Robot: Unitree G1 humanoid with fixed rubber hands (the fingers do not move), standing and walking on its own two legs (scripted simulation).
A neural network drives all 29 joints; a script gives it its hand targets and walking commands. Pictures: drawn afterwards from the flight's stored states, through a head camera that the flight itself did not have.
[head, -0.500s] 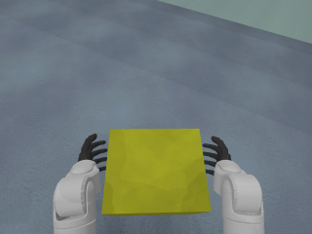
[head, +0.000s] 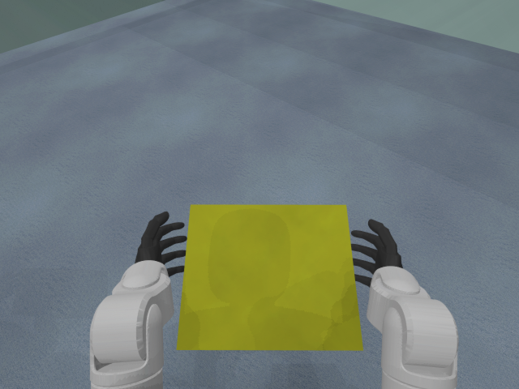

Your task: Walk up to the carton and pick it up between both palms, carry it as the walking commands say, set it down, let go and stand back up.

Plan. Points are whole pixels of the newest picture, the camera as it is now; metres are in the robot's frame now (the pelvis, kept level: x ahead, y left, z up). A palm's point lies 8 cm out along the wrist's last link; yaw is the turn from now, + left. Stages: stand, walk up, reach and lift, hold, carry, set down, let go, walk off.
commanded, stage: carry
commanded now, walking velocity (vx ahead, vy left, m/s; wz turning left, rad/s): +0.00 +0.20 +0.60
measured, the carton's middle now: (267, 280) +0.31 -0.02 +0.01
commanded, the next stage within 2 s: none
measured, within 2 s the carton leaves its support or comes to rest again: neither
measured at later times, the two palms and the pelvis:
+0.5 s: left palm out of the picture +0.18 +0.35 +0.10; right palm (213, 308) +0.24 +0.06 +0.06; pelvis -0.05 +0.14 -0.01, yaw +15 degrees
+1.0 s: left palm out of the picture -0.01 +0.52 +0.05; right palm out of the picture +0.16 +0.27 +0.05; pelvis -0.16 +0.24 -0.01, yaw +27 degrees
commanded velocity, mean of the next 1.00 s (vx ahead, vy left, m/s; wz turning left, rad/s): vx -0.11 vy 0.11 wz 0.34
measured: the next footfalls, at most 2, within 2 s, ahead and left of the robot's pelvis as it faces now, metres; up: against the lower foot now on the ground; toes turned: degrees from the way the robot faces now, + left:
left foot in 0.08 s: +0.10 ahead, +0.22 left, +0.00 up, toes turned +11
right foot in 0.44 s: +0.01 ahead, +0.05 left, +0.00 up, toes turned +4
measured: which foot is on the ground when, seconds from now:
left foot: up 0.00-0.06, down 0.08-0.44, up 0.46-0.80, down 0.82-1.00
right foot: down 0.00-0.08, up 0.10-0.42, down 0.44-0.82, up 0.84-1.00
